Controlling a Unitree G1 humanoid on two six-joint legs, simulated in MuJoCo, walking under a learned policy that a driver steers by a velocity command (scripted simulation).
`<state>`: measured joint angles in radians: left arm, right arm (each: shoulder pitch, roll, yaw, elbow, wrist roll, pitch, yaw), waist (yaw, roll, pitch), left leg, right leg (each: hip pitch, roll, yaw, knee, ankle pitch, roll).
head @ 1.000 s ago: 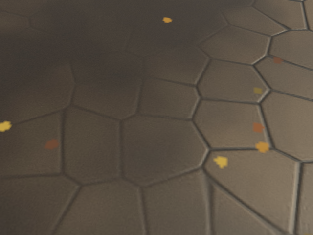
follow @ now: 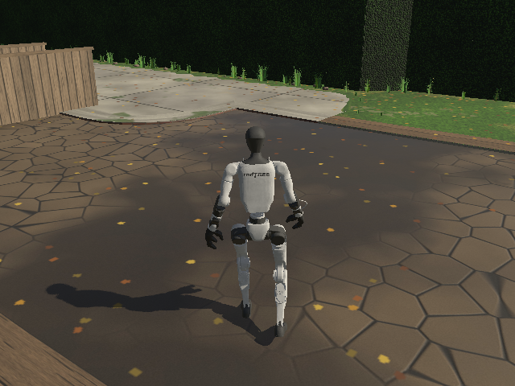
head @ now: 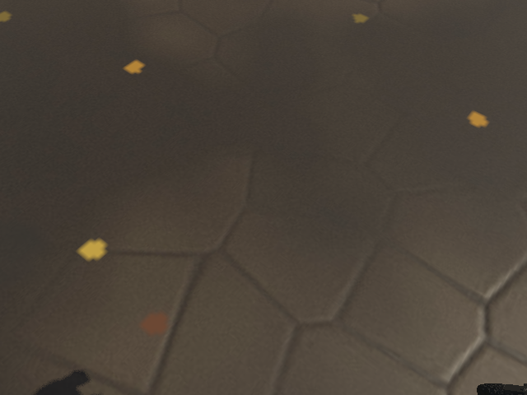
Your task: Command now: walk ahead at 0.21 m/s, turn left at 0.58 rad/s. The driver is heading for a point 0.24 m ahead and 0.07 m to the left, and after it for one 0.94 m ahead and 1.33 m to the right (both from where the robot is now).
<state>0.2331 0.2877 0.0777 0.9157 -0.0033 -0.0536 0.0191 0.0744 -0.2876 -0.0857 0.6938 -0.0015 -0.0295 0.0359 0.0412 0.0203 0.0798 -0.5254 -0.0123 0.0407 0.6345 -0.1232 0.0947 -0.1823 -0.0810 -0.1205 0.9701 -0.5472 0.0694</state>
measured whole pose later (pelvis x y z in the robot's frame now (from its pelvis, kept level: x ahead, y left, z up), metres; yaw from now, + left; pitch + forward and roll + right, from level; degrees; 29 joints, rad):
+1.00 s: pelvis +0.12 -0.03 +0.02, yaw -24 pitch +2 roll +1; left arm 0.14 0.33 0.08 0.74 -0.02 0.04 0.03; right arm 0.09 -0.30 -0.09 0.78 0.01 -0.02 -0.01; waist 0.02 -0.01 0.04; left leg -0.28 -0.04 -0.08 0.48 -0.21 -0.04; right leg -0.27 0.09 0.24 0.54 -0.29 -0.01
